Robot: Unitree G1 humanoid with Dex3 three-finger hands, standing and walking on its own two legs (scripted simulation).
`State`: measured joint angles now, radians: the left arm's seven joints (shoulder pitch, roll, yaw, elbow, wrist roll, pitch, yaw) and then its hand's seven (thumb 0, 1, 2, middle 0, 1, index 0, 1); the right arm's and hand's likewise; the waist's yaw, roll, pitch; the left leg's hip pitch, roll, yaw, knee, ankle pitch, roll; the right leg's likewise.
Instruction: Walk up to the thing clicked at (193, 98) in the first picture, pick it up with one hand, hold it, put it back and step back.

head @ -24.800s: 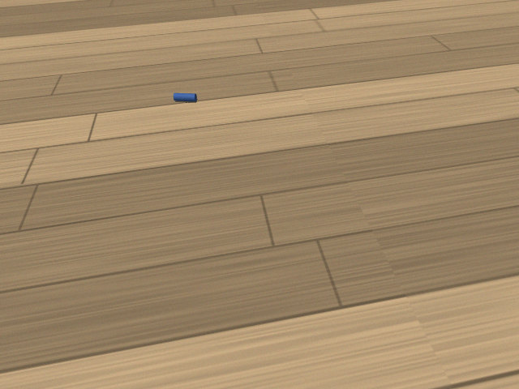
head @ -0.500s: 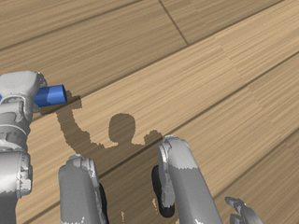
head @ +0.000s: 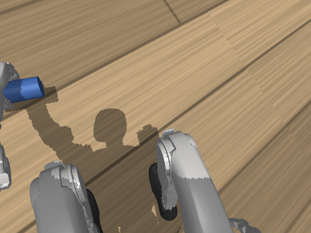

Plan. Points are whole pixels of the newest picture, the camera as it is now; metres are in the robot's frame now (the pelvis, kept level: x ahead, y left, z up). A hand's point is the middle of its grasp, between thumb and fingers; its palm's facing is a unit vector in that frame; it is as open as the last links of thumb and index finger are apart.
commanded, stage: crouch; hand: left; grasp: from above
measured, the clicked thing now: (7, 92) +0.52 +0.26 -0.21
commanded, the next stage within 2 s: lower in 0.18 s
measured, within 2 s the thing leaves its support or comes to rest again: rests again in 1.74 s
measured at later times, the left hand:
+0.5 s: hand (6, 96) +0.51 +0.27 -0.21, palm faces -0.48 -0.04 -0.88, open 8.2 cm
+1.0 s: hand (16, 98) +0.52 +0.26 -0.26, palm faces -0.47 -0.07 -0.88, open 8.3 cm
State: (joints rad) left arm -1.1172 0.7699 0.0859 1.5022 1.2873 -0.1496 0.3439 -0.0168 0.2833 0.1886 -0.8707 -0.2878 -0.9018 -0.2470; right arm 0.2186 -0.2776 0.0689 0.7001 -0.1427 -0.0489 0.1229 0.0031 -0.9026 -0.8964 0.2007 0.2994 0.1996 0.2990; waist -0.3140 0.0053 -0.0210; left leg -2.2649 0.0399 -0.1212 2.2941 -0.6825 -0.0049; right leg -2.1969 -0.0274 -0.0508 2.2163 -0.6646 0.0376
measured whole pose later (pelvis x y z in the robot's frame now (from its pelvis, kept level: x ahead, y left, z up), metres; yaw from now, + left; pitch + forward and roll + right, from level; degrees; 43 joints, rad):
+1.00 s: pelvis +0.00 +0.00 -0.05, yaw -5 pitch +33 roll -12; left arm -1.16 0.95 0.13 1.59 1.32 -0.18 0.41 -0.01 0.28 0.17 -0.86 -0.32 -0.90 -0.28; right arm 0.17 -0.32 0.20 0.63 -0.20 -0.10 0.17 0.00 -0.90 -0.89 0.20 0.30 0.20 0.30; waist -0.38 -0.06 0.13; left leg -2.38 0.03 -0.21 2.49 -0.70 -0.01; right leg -2.27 0.00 -0.11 2.35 -0.66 0.05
